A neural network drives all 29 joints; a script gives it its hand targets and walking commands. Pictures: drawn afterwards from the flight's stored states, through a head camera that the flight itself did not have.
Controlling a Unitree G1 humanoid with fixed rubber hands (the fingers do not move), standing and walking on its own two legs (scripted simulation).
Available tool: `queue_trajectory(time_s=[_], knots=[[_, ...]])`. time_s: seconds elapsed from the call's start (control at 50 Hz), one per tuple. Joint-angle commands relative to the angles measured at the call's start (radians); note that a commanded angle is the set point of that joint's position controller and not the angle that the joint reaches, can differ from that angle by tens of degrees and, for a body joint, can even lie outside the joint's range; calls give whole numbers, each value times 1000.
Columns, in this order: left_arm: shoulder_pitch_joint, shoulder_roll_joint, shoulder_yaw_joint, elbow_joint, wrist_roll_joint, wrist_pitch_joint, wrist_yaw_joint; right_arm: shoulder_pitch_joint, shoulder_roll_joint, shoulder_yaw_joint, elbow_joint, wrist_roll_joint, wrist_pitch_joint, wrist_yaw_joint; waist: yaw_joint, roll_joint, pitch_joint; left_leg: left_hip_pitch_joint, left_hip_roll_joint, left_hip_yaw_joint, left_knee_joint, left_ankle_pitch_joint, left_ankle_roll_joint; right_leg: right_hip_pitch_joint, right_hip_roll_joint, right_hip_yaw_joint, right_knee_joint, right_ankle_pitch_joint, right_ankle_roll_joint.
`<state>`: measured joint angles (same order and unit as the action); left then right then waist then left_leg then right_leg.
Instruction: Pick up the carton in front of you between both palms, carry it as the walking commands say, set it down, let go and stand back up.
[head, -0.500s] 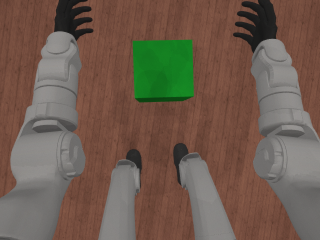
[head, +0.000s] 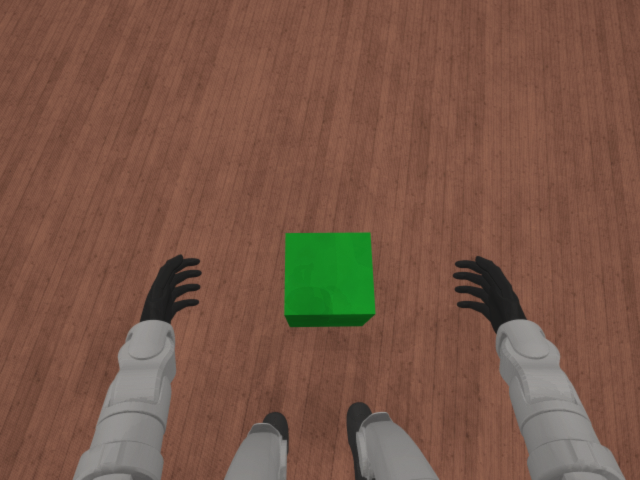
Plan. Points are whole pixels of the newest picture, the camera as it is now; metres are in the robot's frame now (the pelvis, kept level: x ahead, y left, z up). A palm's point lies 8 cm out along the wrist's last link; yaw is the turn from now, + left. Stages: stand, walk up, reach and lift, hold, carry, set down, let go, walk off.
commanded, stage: let go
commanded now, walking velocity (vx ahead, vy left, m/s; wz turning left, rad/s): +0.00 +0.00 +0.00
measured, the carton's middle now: (326, 283) +0.47 -0.04 -0.61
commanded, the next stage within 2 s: stand in 0.80 s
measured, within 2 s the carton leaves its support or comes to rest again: neither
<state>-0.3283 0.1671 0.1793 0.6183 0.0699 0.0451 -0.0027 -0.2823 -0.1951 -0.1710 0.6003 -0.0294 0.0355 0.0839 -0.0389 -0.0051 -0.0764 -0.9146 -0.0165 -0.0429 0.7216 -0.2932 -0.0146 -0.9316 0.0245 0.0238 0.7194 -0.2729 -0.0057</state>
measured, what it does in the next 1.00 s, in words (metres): stands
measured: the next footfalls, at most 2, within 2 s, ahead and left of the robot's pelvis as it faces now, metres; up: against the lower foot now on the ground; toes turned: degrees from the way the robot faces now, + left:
none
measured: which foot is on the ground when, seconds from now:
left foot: down 0.00-1.00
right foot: down 0.00-1.00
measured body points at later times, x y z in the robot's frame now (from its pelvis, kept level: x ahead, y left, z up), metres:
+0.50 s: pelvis +0.03 +0.02 +0.04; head +0.05 +0.02 +0.49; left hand +0.20 +0.25 -0.04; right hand +0.20 -0.22 -0.04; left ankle +0.01 +0.13 -0.70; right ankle +0.02 -0.11 -0.70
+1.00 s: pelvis +0.03 +0.01 +0.03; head +0.04 +0.00 +0.48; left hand +0.18 +0.29 -0.05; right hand +0.19 -0.28 -0.05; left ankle +0.01 +0.13 -0.70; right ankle +0.02 -0.11 -0.70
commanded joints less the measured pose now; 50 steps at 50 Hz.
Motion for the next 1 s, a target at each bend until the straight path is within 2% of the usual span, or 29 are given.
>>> queue_trajectory(time_s=[0.0,0.22,0.32,0.44,0.54,0.7,0.72,0.74,0.78,0.8,0.86,0.88,0.98], knots=[[67,88,-6,-107,-13,-45,-5,86,-90,9,-108,19,-44,-10,0,-7,-517,311,-27,27,-84,312,-4,556,-1,24,-57,488,32],[416,111,-75,-217,-50,-71,-30,415,-95,91,-233,48,-62,-19,21,21,-189,687,-18,19,-282,315,-6,736,19,-1,-266,349,33],[493,116,-100,-251,-58,-33,-46,465,-111,100,-257,44,-21,-12,33,39,-16,752,-13,24,-349,245,-8,782,26,-17,-326,230,24],[502,124,-114,-283,-62,37,-66,454,-118,97,-271,26,49,-3,37,26,132,750,-3,29,-387,124,0,834,29,-32,-340,119,20],[494,130,-112,-300,-58,79,-72,462,-118,88,-271,9,94,-5,28,4,168,769,-4,33,-378,124,6,866,30,-30,-333,124,19],[505,129,-101,-305,-47,94,-70,457,-110,90,-287,9,107,-5,37,18,152,808,-15,35,-352,210,1,900,27,-20,-328,196,16],[564,135,-90,-251,-64,63,-50,419,-145,84,-347,-7,159,-32,46,-12,95,855,-21,33,-318,283,0,895,48,-24,-303,196,27],[554,133,-98,-268,-60,56,-42,446,-137,96,-332,-2,172,-43,46,8,101,854,-24,32,-312,298,-2,877,48,-26,-297,201,26],[531,133,-109,-278,-65,52,-37,449,-127,111,-338,6,183,-54,37,10,102,845,-25,29,-310,290,1,850,46,-20,-293,208,28],[507,260,-75,-136,-27,29,1,421,-231,78,-178,3,101,-92,49,52,122,689,36,12,-276,140,-15,725,-44,8,-295,138,36],[507,262,-85,-106,-19,-5,15,445,-215,84,-128,-14,26,-99,31,22,110,707,45,-24,-286,-15,2,664,-64,60,-325,-25,23],[500,253,-90,-94,-20,-12,17,439,-212,86,-111,-13,13,-97,33,21,104,703,51,-32,-286,-15,7,661,-63,62,-322,-32,17],[494,269,-96,-32,-25,-36,11,428,-244,89,-44,-11,-18,-91,38,10,28,735,71,-45,-266,196,11,728,-72,62,-281,191,8]])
